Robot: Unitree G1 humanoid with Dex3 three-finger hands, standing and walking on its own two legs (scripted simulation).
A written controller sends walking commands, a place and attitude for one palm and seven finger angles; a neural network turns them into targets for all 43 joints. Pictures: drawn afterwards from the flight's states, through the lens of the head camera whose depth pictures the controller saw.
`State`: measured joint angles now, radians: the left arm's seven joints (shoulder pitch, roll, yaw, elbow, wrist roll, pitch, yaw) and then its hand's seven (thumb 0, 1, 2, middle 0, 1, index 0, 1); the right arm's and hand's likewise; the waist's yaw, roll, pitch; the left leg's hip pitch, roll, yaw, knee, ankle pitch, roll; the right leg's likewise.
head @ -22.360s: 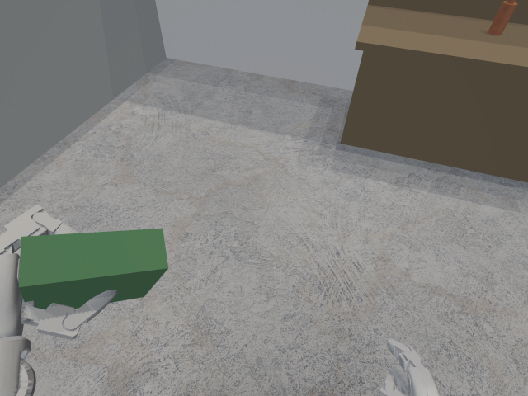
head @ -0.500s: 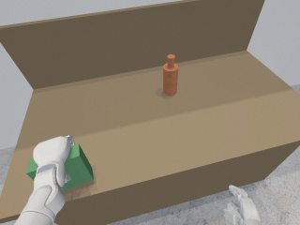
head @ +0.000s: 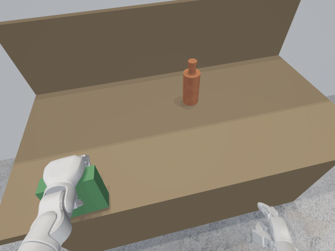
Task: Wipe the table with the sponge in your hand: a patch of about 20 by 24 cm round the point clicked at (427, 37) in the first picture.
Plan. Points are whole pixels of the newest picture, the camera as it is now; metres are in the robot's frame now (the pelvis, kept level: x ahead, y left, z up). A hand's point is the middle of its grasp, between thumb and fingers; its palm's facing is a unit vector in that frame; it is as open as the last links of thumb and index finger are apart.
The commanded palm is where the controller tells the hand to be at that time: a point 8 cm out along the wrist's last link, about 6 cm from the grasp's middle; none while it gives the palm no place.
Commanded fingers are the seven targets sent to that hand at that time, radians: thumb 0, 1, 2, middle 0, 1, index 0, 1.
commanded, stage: move the sponge above the wiping area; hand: left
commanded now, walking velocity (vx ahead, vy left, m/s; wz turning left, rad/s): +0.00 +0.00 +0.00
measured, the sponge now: (79, 198) +0.23 +0.29 -0.06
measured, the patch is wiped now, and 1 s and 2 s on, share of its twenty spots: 0.00 0.00 0.00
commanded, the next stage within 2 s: lower the sponge onto the table in 1.16 s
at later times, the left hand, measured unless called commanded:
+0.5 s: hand (79, 182) +0.25 +0.27 +0.01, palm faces -0.10 -0.09 -0.99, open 9.2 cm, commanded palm +0.23 +0.28 +0.08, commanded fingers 0.00 0.10 1.30 -1.20 -1.60 -1.20 -1.60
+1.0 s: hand (77, 171) +0.27 +0.28 +0.03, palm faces +0.00 -0.04 -1.00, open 9.2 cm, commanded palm +0.24 +0.29 +0.08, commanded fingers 0.00 0.10 1.30 -1.20 -1.60 -1.20 -1.60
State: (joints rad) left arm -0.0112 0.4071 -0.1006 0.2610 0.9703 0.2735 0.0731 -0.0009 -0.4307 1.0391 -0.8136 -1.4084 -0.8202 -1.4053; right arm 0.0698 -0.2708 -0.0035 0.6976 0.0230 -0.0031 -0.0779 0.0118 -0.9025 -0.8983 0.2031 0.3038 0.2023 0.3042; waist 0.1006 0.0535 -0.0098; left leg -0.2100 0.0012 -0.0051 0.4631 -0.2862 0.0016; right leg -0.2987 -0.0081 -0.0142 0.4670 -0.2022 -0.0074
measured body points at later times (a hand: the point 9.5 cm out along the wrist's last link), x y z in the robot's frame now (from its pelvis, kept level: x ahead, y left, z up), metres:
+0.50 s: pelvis +0.00 +0.01 +0.00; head +0.01 -0.01 +0.45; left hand +0.25 +0.27 +0.07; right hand +0.21 -0.22 -0.10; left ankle -0.03 +0.12 -0.74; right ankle +0.02 -0.12 -0.74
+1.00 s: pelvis -0.01 +0.00 +0.00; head +0.01 -0.02 +0.45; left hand +0.26 +0.27 +0.09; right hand +0.20 -0.23 -0.10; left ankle -0.03 +0.12 -0.74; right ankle +0.02 -0.12 -0.74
